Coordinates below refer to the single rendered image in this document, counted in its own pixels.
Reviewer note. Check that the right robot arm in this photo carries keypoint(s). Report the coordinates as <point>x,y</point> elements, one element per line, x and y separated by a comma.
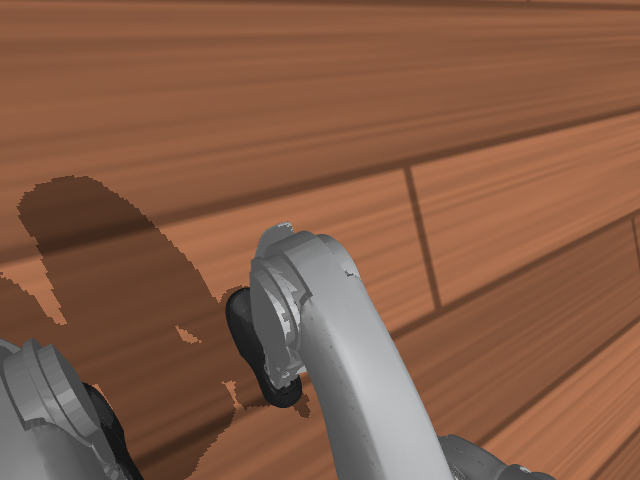
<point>518,472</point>

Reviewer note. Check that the right robot hand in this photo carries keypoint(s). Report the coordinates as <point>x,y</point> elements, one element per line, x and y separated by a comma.
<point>467,461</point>

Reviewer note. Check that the right robot foot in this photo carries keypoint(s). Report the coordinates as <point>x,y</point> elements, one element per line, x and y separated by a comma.
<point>240,323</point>

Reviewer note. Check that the left robot foot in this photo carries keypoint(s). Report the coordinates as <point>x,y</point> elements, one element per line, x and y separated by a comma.
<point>114,433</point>

